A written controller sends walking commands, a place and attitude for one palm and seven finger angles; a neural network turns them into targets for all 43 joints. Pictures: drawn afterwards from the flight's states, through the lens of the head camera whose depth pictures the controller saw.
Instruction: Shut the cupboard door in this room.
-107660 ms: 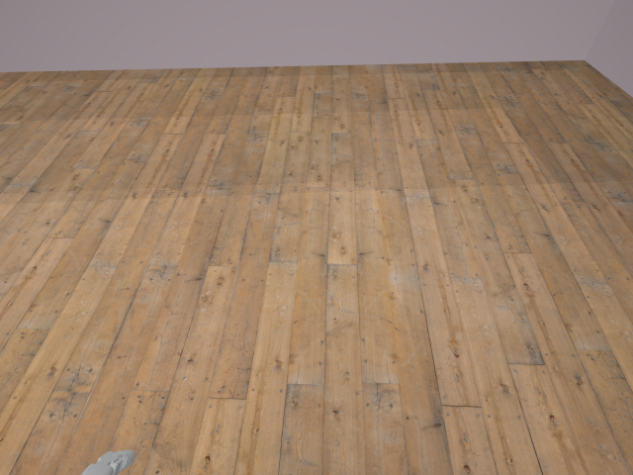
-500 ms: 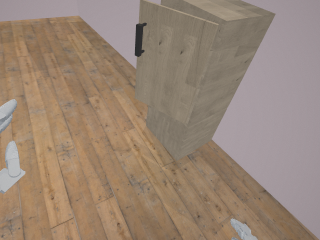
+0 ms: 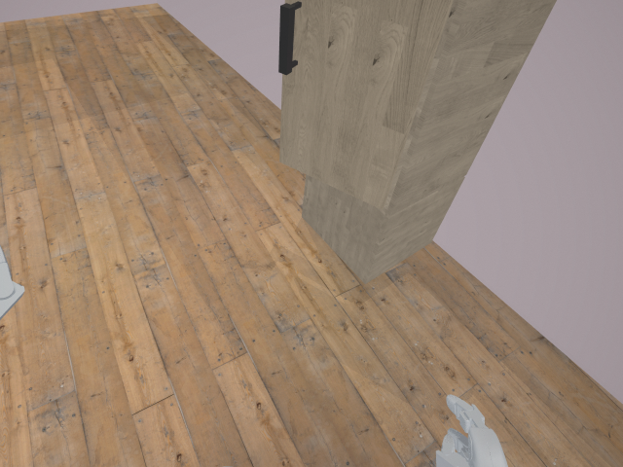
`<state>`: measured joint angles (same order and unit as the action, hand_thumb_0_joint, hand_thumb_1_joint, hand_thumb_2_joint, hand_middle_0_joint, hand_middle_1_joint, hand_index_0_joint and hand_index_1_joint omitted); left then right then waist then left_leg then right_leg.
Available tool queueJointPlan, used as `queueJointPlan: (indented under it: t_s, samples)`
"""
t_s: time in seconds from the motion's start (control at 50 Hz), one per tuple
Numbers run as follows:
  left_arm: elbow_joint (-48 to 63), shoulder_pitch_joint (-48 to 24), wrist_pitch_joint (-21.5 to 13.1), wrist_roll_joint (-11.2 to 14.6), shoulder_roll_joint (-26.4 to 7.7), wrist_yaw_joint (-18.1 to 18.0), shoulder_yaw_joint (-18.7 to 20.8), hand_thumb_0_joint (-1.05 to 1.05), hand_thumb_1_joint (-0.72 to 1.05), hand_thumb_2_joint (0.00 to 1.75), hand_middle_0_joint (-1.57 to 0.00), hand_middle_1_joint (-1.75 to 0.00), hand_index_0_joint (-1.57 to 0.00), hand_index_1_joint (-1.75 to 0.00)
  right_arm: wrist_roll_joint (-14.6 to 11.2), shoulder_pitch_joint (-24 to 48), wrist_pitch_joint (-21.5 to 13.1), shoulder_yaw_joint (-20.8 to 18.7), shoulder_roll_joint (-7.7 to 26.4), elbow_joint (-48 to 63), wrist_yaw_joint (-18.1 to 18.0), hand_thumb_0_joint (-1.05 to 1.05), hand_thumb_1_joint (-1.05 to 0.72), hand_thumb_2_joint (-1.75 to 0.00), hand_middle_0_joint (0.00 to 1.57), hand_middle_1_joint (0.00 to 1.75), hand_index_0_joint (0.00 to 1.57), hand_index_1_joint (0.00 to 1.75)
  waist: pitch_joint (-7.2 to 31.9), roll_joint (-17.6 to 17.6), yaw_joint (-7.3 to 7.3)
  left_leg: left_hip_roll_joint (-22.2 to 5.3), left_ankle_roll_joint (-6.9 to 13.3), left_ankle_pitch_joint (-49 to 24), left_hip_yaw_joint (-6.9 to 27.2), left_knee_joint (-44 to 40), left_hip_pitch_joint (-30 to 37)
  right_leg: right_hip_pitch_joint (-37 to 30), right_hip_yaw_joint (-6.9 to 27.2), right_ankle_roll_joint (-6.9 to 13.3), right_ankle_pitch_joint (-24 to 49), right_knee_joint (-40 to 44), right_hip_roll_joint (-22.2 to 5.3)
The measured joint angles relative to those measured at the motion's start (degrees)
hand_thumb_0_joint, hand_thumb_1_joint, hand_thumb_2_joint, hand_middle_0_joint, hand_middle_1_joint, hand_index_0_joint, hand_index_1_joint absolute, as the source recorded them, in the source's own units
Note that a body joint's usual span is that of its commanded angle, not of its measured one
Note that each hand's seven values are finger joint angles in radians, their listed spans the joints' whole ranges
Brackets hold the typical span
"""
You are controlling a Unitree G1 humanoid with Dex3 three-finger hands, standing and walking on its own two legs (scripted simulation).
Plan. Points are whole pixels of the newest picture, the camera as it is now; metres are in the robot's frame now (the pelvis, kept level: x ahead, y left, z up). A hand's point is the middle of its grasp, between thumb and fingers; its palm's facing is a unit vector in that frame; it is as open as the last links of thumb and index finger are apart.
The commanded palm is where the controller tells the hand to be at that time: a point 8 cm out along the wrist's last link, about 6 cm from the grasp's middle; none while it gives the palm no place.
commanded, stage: stop stepping back and stand still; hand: left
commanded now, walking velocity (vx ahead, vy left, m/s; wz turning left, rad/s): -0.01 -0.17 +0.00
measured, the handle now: (291, 38) +1.04 +0.06 +0.09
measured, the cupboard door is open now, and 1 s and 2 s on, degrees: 22 22 22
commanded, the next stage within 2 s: let the arm hang, fingers relaxed in 1.18 s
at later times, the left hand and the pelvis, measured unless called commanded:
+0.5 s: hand (50, 260) +0.26 +0.26 +0.18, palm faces +0.39 -0.82 -0.43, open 7.4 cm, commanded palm +0.19 +0.30 +0.20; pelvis +0.05 +0.01 +0.01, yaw +0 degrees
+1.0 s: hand out of the picture +0.23 +0.29 +0.18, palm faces +0.43 -0.80 -0.42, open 7.4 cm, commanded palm +0.17 +0.33 +0.20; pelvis +0.03 +0.03 +0.02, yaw +0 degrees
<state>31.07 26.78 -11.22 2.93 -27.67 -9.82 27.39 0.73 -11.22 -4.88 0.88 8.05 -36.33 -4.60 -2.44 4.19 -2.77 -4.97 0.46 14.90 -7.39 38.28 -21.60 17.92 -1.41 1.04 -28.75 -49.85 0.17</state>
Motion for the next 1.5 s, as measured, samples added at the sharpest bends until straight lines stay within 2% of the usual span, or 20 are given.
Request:
queueJointPlan:
  t_s: [0.08, 0.14, 0.18, 0.24, 0.36, 0.46, 0.52, 0.58, 0.68, 0.78, 0.86, 1.1, 1.28, 1.3, 1.32, 1.38, 1.44, 1.5]
  samples:
    - [3.04, 5.37, -0.39, 0.96, -2.29, 0.59, 2.53, 0.01, 0.89, 0.9, -0.21, -0.3, -0.21, -0.3, -0.47, -0.11, -0.29, 1.84, -1.56, 1.89, 2.2, 0.01, -0.9, -0.9, 0.2, 0.3, 0.2, 0.3, -0.07, -1.87, 1.0, -0.91, -0.58, -1.31, -0.66, -3.16, 0.81, -0.55, -3.1, -0.82, 7.08, 12.0, 0.42]
    - [2.84, 7.94, -0.52, 0.86, -1.55, 1.17, 1.65, 0.01, 0.89, 0.9, -0.21, -0.3, -0.21, -0.3, -0.82, -0.94, 0.46, 2.13, -1.03, 2.28, 2.8, 0.01, -0.9, -0.9, 0.2, 0.3, 0.2, 0.3, 0.56, -4.33, 1.73, -1.55, -0.97, -0.16, -0.26, -2.21, 0.47, -2.1, -4.02, 0.88, 11.36, 16.2, 1.1]
    - [1.16, 8.39, -0.02, 0.8, 0.0, 1.29, 0.07, 0.01, 0.89, 0.9, -0.21, -0.3, -0.21, -0.3, -0.97, -1.54, 1.08, 1.84, -0.11, 1.39, 2.73, 0.01, -0.9, -0.9, 0.2, 0.3, 0.2, 0.3, 1.59, -5.71, 2.18, -1.51, -1.12, 0.39, 0.22, -2.31, 0.54, -2.56, -4.32, 1.48, 10.58, 16.8, 1.28]
    - [-1.95, 8.47, 1.44, 0.7, 2.84, 0.75, -2.26, 0.01, 0.89, 0.9, -0.21, -0.3, -0.21, -0.3, -1.32, -2.18, 2.14, 1.07, 1.47, -0.19, 2.12, 0.01, -0.9, -0.9, 0.2, 0.3, 0.2, 0.3, 2.91, -6.16, 2.68, -0.45, -1.21, 0.86, 1.17, -2.92, 1.32, -3.18, -4.03, 1.37, 9.5, 17.0, 0.89]
    - [-5.69, 4.42, 4.01, -0.24, 5.72, -0.03, -5.24, 0.01, 0.89, 0.9, -0.21, -0.3, -0.21, -0.3, -1.53, -2.49, 2.75, -0.27, 3.66, -1.67, 0.04, 0.01, -0.9, -0.9, 0.2, 0.3, 0.2, 0.3, 3.23, -3.44, 2.66, 1.21, -0.73, 0.71, 0.89, -5.84, 4.64, -5.77, -3.83, 0.39, 8.76, 18.12, -0.52]
    - [-2.29, 3.32, 2.56, -0.47, 4.6, -0.15, -5.22, 0.02, 0.89, 0.9, -0.21, -0.3, -0.21, -0.3, -1.71, -0.99, 1.87, -0.79, 4.19, 0.52, -0.17, 0.01, -0.9, -0.9, 0.2, 0.3, 0.2, 0.3, 3.09, -2.46, 1.31, 0.74, -0.68, 0.56, 1.04, -6.33, 4.5, -6.42, -3.96, 0.27, 9.92, 20.37, 0.07]
    - [-0.31, 4.86, 1.22, -0.28, 2.93, -0.03, -4.1, 0.01, 0.89, 0.9, -0.21, -0.3, -0.21, -0.3, -1.82, -0.28, 1.72, -0.94, 4.1, 2.14, 0.07, 0.01, -0.9, -0.9, 0.2, 0.3, 0.2, 0.3, 3.38, -2.57, 0.42, 0.66, -0.56, 0.47, 0.94, -6.5, 4.05, -6.22, -3.85, 0.19, 10.48, 21.23, 0.2]
    - [-0.15, 7.0, 0.47, 0.09, 1.51, 0.18, -2.82, 0.01, 0.89, 0.9, -0.21, -0.3, -0.21, -0.3, -1.94, -0.05, 1.98, -0.92, 3.84, 3.12, 0.22, 0.01, -0.9, -0.9, 0.2, 0.3, 0.2, 0.3, 3.82, -3.16, 0.16, 0.73, -0.32, 0.34, 0.59, -6.88, 3.87, -6.03, -3.52, -0.09, 10.96, 21.89, 0.14]
    - [-2.74, 8.36, 1.18, 0.54, 1.44, 0.44, -2.49, 0.01, 0.89, 0.9, -0.21, -0.3, -0.21, -0.3, -2.04, -0.69, 2.37, -0.36, 3.29, 2.9, 0.1, 0.01, -0.9, -0.9, 0.2, 0.3, 0.2, 0.3, 4.1, -4.26, 1.18, 1.1, 0.18, -0.17, 0.08, -7.72, 4.08, -6.03, -3.07, -0.63, 11.64, 22.6, -0.21]
    - [-4.85, 6.68, 2.74, 0.34, 4.24, 0.33, -4.57, 0.01, 0.89, 0.9, -0.21, -0.3, -0.21, -0.3, -1.88, -1.76, 2.32, 0.5, 2.81, 1.4, -0.09, 0.01, -0.9, -0.9, 0.2, 0.3, 0.2, 0.3, 3.94, -4.88, 2.66, 1.58, 0.66, -0.84, 0.05, -8.3, 4.4, -6.32, -3.09, -1.0, 12.22, 22.96, -0.63]
    - [-4.83, 4.87, 3.24, -0.1, 6.19, 0.22, -6.22, 0.01, 0.89, 0.9, -0.21, -0.3, -0.21, -0.3, -1.62, -2.31, 2.1, 1.02, 2.43, 0.44, -0.13, 0.01, -0.9, -0.9, 0.2, 0.3, 0.2, 0.3, 3.89, -4.86, 3.23, 1.92, 0.97, -1.4, 0.22, -8.68, 4.64, -6.61, -3.3, -1.18, 12.64, 23.19, -0.93]
    - [-5.17, 4.56, 2.05, -0.37, 4.79, 0.31, -4.73, 0.01, 0.89, 0.9, -0.21, -0.3, -0.21, -0.3, -1.47, -2.42, 1.75, 0.81, 2.76, 1.04, 0.12, 0.01, -0.9, -0.9, 0.2, 0.3, 0.2, 0.3, 4.61, -4.93, 1.85, 2.27, 1.54, -2.73, 0.14, -9.96, 4.5, -6.67, -3.28, -1.59, 14.35, 24.89, -1.14]
    - [-4.76, 5.44, 2.41, -0.56, 5.57, 0.41, -5.65, 0.01, 0.89, 0.9, -0.21, -0.3, -0.21, -0.3, -1.47, -2.68, 1.37, 0.32, 3.51, 0.88, -0.2, 0.01, -0.9, -0.9, 0.2, 0.3, 0.2, 0.3, 4.1, -4.62, 2.3, 2.61, 1.76, -3.02, 0.21, -10.3, 4.46, -6.58, -3.37, -1.78, 14.45, 24.96, -1.43]
    - [-7.48, 3.92, 1.29, -1.28, 5.25, 1.22, -6.93, 0.01, 0.89, 0.9, -0.21, -0.3, -0.21, -0.3, -1.47, -2.5, -0.04, 0.1, 4.15, -0.23, 0.91, 0.01, -0.9, -0.9, 0.2, 0.3, 0.2, 0.3, 4.25, -5.03, 2.48, 2.7, 1.81, -2.92, 0.51, -9.63, 3.68, -6.0, -3.71, -1.79, 14.25, 24.28, -1.57]
    - [-12.48, 1.09, 1.68, -1.96, 5.02, 2.79, -9.32, 0.01, 0.9, 0.9, -0.21, -0.3, -0.21, -0.3, -1.38, -1.96, -0.64, -0.1, 5.36, -1.68, 2.32, 0.01, -0.9, -0.9, 0.2, 0.3, 0.2, 0.3, 4.39, -5.8, 2.94, 2.91, 1.94, -2.71, 0.81, -8.65, 2.77, -5.18, -4.03, -1.87, 13.81, 23.15, -1.86]
    - [-32.07, -6.68, 8.17, -2.99, 7.08, 6.9, -17.05, 0.0, 0.9, 0.9, -0.2, -0.3, -0.2, -0.3, -0.72, 1.06, 1.08, -0.24, 9.0, -5.34, 4.7, 0.01, -0.9, -0.9, 0.2, 0.3, 0.2, 0.3, 4.53, -8.74, 3.36, 3.5, 2.56, -1.98, 0.59, -6.23, 0.79, -2.55, -3.79, -2.18, 12.32, 19.33, -2.78]
    - [-50.5, -10.33, 12.95, -3.62, 10.67, 9.21, -23.43, 0.0, 0.91, 0.9, -0.2, -0.3, -0.2, -0.3, -0.16, 3.34, 2.87, -0.25, 10.23, -7.42, 5.09, 0.01, -0.9, -0.9, 0.2, 0.3, 0.2, 0.3, 3.27, -10.15, 2.07, 3.78, 2.92, -1.69, -0.2, -5.3, 0.44, -1.28, -2.95, -2.53, 11.57, 16.98, -3.29]
    - [-63.05, -10.52, 14.45, -3.96, 14.49, 10.09, -27.75, 0.01, 0.91, 0.9, -0.2, -0.3, -0.2, -0.3, 0.26, 2.77, 4.22, -0.08, 9.06, -8.94, 5.11, 0.01, -0.9, -0.9, 0.2, 0.3, 0.2, 0.3, 1.71, -8.28, 0.96, 3.97, 2.65, -2.02, -0.72, -5.72, 1.14, -1.09, -2.41, -2.12, 11.11, 15.85, -3.52]
